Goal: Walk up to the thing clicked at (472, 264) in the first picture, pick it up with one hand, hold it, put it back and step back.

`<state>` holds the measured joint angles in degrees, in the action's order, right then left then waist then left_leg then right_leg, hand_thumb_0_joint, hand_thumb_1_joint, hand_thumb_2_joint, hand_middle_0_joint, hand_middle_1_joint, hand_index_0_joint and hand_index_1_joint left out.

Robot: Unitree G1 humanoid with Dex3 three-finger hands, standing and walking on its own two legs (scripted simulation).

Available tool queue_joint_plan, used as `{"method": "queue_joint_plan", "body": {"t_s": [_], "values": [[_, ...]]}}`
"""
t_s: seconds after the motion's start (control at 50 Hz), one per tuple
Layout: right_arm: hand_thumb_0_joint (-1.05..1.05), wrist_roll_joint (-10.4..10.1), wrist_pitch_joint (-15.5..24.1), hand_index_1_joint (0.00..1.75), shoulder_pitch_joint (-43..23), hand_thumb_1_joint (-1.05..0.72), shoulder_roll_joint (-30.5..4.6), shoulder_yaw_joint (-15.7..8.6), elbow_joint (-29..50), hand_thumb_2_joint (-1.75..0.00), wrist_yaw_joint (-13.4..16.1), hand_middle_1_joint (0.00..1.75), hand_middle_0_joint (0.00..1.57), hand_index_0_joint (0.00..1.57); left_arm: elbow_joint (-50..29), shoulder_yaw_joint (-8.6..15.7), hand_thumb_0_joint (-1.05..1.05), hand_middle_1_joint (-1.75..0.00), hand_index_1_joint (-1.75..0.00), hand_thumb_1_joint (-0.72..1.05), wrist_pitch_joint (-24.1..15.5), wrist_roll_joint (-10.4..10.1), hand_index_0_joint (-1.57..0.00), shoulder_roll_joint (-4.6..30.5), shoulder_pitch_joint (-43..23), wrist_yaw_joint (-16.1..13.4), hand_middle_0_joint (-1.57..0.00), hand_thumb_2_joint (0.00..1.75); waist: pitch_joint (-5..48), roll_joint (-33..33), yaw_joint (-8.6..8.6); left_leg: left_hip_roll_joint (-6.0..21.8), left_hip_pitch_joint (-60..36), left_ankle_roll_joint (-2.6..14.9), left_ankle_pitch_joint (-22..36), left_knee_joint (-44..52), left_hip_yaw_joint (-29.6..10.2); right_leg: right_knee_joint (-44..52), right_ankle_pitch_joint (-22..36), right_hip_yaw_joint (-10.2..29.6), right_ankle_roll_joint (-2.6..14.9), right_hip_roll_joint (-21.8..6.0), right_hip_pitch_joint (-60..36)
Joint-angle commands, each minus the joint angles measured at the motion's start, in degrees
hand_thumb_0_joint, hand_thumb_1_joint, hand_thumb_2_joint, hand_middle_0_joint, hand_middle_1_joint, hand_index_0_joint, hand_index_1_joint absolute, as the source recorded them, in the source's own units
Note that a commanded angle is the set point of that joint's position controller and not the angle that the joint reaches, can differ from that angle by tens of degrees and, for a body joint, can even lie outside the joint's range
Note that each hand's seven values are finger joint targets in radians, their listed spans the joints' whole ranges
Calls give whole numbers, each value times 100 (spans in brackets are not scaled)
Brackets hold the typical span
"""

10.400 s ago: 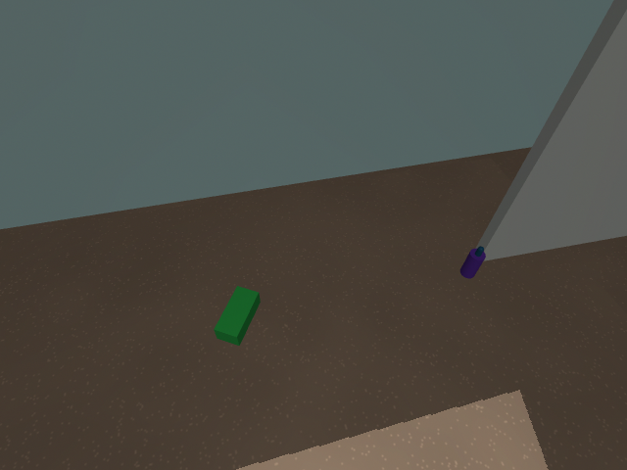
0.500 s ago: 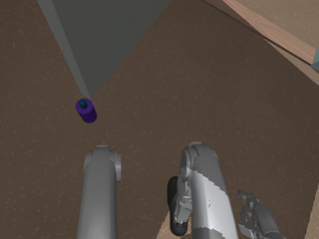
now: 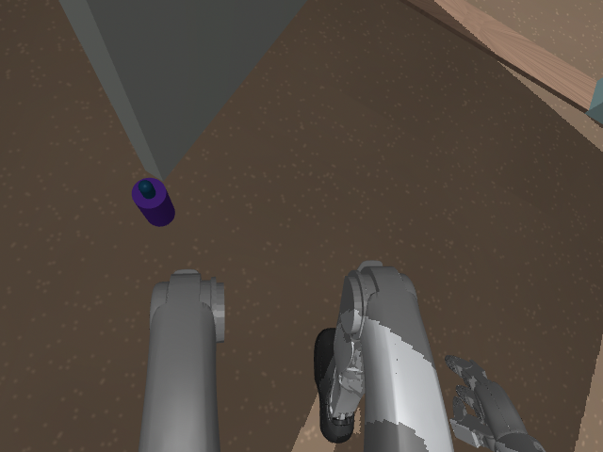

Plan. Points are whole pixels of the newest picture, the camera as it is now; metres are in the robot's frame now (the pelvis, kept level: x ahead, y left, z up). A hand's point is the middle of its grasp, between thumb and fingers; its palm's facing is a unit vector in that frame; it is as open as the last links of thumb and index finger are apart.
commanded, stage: approach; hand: left
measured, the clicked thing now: (153, 200) +0.49 +0.22 -0.29
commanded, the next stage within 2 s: close in in 0.50 s
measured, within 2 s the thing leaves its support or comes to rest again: neither
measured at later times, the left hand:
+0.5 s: hand (53, 216) +0.42 +0.33 -0.18, palm faces +0.12 -0.99 +0.03, open 17.6 cm
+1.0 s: hand (125, 215) +0.44 +0.26 -0.25, palm faces +0.17 -0.98 +0.03, open 17.6 cm
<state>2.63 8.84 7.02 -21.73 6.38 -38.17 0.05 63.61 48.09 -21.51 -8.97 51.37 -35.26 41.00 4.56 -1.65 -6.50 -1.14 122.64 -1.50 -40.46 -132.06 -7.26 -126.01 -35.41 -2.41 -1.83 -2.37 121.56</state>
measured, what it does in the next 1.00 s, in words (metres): lowers itself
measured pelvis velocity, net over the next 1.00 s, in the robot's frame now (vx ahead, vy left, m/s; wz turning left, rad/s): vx -0.02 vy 0.03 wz -0.16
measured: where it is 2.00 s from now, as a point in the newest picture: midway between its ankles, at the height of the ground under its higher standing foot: (265, 417)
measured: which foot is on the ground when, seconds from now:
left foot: down 0.00-1.00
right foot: down 0.00-1.00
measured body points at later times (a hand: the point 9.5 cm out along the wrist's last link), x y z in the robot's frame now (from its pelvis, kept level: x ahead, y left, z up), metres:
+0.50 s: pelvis +0.00 +0.01 -0.06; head +0.23 +0.14 +0.30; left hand +0.40 +0.39 -0.18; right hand +0.15 -0.26 -0.12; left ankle +0.08 +0.13 -0.33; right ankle +0.12 -0.13 -0.33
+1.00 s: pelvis -0.02 +0.03 -0.09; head +0.23 +0.19 +0.25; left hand +0.43 +0.31 -0.25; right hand +0.11 -0.24 -0.11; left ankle +0.08 +0.13 -0.33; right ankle +0.12 -0.13 -0.33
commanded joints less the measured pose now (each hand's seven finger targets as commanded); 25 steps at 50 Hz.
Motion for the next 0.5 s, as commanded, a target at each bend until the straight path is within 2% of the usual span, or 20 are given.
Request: {"method": "queue_joint_plan", "body": {"t_s": [0.0,0.02,0.04,0.06,0.08,0.1,0.12,0.14,0.18,0.2,0.3,0.32,0.36,0.38,0.42,0.44,0.48], "values": [[0,-19,176,30,636,-90,-1368,-475,277,-89,61,30,20,20,-892,166,0,-8,-6,-58,-440,-307,-7,1981,-854,28,-6,0,3150,1265,148,56,-2188,300,624,1746,407,1054,242,-370,377,157,-1632],[0,-4,194,30,676,-90,-1331,-441,191,-89,51,30,20,20,-697,57,0,-8,-7,-58,-505,-350,-7,1779,-806,40,-7,0,2970,1155,60,40,-1982,315,564,1661,422,1063,199,-374,366,163,-1678],[0,12,224,30,587,-90,-1354,-434,274,-89,46,30,20,20,-816,172,0,-8,-7,-59,-630,-412,-7,1882,-855,30,-7,0,2970,1036,87,36,-1808,336,554,1555,439,1040,203,-371,353,175,-1742],[0,29,230,30,653,-90,-1308,-407,159,-89,30,30,20,20,-542,30,0,-8,-7,-61,-738,-468,-7,1615,-790,52,-7,0,2918,851,18,39,-1718,341,556,1428,450,1047,210,-369,331,190,-1752],[0,57,254,30,559,-90,-1324,-379,237,-89,20,30,20,20,-683,28,0,-9,-8,-60,-904,-516,-7,1643,-970,41,-6,0,2860,795,-49,49,-1568,357,528,1320,452,1016,201,-387,314,201,-1796],[0,65,277,30,547,-90,-1320,-330,210,-89,7,30,20,20,-471,-74,0,-9,-8,-59,-1036,-575,-7,1459,-949,55,-7,0,2745,743,-107,40,-1478,357,463,1275,440,974,156,-413,313,212,-1727],[0,102,299,30,468,-90,-1339,-310,202,-89,-7,30,20,20,-425,-50,0,-9,-8,-58,-1179,-616,-7,1493,-937,55,-6,0,2724,675,-101,55,-1412,355,453,1174,437,942,156,-416,306,227,-1751],[0,120,309,30,424,-90,-1377,-257,213,-89,-16,30,20,20,-185,-219,0,-9,-7,-58,-1302,-646,-7,1295,-970,63,-6,0,2650,655,-192,53,-1450,349,429,1131,402,889,149,-463,311,240,-1634],[0,192,324,30,250,-90,-1454,-180,272,-89,-42,30,20,20,38,-313,0,-9,-8,-57,-1561,-680,-7,1184,-1011,40,-5,1,2507,798,-235,85,-1535,287,437,1058,318,703,170,-541,332,245,-1438],[0,228,321,30,237,-90,-1501,-149,279,-89,-59,30,20,20,-5,-245,0,-10,-8,-57,-1703,-666,-7,1373,-1076,-1,-5,2,2610,917,-191,99,-1646,264,454,1028,284,621,189,-571,339,251,-1431],[0,471,180,30,-20,-90,-1598,129,362,-89,-154,30,20,20,120,-133,0,-11,-10,-60,-2288,-500,-7,1777,-1155,-299,-6,4,2798,1368,-142,144,-1847,183,672,802,241,319,364,-689,340,288,-1615],[0,522,128,30,-65,-90,-1633,195,369,-90,-170,30,20,20,52,-106,0,-11,-10,-60,-2414,-449,-6,1882,-1287,-366,-6,4,2877,1457,-199,152,-1916,168,706,744,214,272,411,-722,337,288,-1661],[0,626,23,30,-202,-90,-1716,277,363,-90,-196,30,20,20,92,-170,0,-11,-10,-59,-2623,-348,-7,1834,-1168,-475,-6,4,2832,1795,-206,183,-2241,88,911,751,122,102,557,-795,362,291,-1518],[0,693,-25,30,-244,-90,-1734,312,301,-90,-192,30,20,20,-297,-174,0,-11,-10,-59,-2768,-318,-7,1901,-1441,-527,-6,4,2896,2133,-246,212,-2485,40,1020,747,92,13,649,-823,377,291,-1459],[0,808,-117,30,-309,-91,-1794,410,277,-90,-213,30,20,20,-202,-225,0,-12,-12,-60,-2925,-240,-7,1819,-1318,-639,-7,5,2867,2393,-333,223,-2711,-32,1330,702,-5,-127,834,-909,387,296,-1446],[0,855,-159,30,-368,-91,-1804,466,266,-90,-225,30,20,20,21,-305,0,-12,-11,-61,-2975,-227,-8,1689,-1178,-687,-7,4,2827,2393,-394,242,-2790,-48,1446,622,-35,-152,900,-941,379,307,-1421],[0,931,-228,30,-550,-91,-1893,552,395,-90,-228,30,20,20,142,-327,0,-12,-12,-61,-3116,-217,-8,1665,-1219,-801,-7,4,2682,2407,-523,259,-2780,-67,1540,541,-122,-219,981,-1034,375,326,-1353]]}}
